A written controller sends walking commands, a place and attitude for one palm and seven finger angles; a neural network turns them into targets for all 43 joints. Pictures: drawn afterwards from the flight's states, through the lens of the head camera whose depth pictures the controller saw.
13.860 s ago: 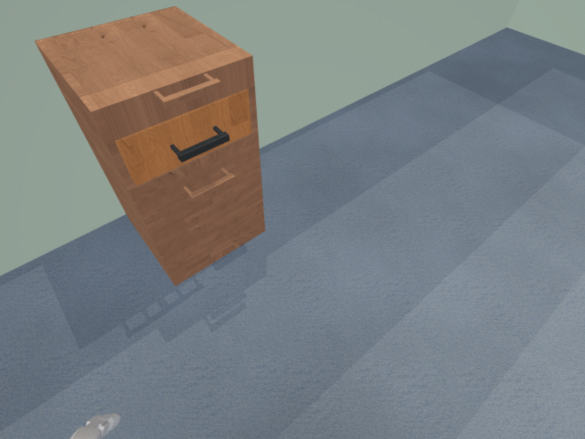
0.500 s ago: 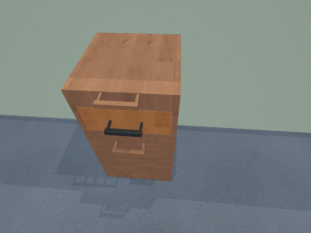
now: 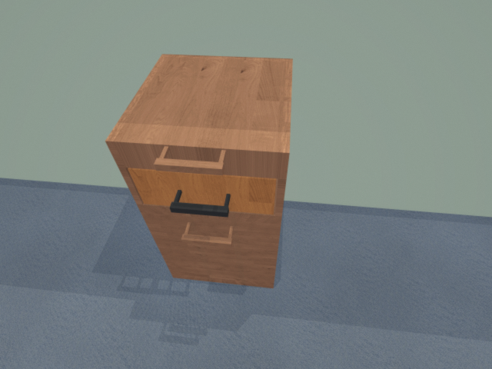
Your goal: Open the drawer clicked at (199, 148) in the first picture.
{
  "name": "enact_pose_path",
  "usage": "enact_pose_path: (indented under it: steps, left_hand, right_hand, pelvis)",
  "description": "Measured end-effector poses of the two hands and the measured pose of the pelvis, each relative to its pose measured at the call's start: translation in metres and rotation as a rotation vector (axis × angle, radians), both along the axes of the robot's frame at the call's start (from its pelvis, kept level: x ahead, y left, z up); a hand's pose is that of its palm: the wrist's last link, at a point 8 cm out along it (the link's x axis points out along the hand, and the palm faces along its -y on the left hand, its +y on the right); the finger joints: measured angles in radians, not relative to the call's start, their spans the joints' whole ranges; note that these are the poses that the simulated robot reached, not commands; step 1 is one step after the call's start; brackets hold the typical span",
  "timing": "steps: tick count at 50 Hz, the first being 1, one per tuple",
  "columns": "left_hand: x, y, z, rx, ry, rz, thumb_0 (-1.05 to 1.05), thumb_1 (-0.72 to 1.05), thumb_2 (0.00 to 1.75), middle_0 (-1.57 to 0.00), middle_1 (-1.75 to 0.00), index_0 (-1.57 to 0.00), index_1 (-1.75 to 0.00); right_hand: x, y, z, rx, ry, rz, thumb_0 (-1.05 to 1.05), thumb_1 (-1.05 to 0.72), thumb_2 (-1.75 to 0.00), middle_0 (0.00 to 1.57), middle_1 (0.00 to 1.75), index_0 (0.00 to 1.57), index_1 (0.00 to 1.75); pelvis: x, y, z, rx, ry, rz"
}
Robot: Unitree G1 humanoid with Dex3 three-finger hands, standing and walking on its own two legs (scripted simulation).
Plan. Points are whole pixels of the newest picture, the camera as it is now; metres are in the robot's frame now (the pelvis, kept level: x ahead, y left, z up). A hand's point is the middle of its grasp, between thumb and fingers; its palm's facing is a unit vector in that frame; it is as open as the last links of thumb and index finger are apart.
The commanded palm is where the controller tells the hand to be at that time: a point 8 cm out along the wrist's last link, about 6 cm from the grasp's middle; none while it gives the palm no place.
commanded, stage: look again from close up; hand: left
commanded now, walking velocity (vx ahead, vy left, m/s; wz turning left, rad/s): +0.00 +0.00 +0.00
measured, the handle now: (201, 202) +0.54 +0.16 -0.16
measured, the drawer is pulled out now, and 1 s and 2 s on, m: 0.00 0.00 0.00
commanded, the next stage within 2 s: raise the hand with hooked fingers in 0.28 s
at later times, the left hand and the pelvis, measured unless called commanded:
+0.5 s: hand out of the picture +0.07 +0.22 -0.11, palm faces -0.01 -0.90 -0.43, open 7.3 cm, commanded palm +0.10 +0.23 -0.05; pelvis -0.01 +0.02 +0.00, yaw -1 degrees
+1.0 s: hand (99, 355) +0.15 +0.24 -0.04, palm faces +0.14 -0.06 -0.99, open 9.8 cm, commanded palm +0.14 +0.23 +0.02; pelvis -0.07 +0.01 -0.06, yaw +0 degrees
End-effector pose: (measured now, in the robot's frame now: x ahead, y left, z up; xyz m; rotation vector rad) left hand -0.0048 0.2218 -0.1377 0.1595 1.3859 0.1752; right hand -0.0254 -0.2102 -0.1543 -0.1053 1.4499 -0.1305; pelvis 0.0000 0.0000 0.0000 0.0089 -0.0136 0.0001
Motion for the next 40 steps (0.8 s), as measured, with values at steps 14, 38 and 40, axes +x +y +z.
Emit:
enact_pose_path:
  steps: [14,38,40]
  left_hand:
    - [-0.012,0.000,-0.005,-0.030,0.024,0.008,0.01,0.91,0.90,-0.20,-0.30,-0.20,-0.30]
    - [0.147,-0.034,0.145,0.780,-1.016,-0.931,0.01,0.67,0.79,-0.22,-0.46,-0.21,-0.46]
    - [0.126,-0.031,0.130,0.820,-0.969,-0.976,0.00,0.61,0.77,-0.23,-0.49,-0.22,-0.49]
  right_hand:
    - [0.003,0.012,0.004,-0.004,-0.017,-0.002,0.01,-0.91,-0.90,0.20,0.30,0.20,0.29]
    - [0.183,-0.019,0.074,-0.113,-0.820,0.175,0.02,-0.91,-0.90,0.20,0.30,0.20,0.29]
    - [0.194,-0.014,0.076,-0.112,-0.812,0.228,0.01,-0.91,-0.90,0.20,0.30,0.20,0.29]
  pelvis:
    - [-0.003,0.008,0.001,-0.003,-0.003,-0.003]
    - [-0.052,0.020,-0.030,0.041,0.149,-0.060]
    - [-0.056,0.017,-0.035,0.040,0.154,-0.054]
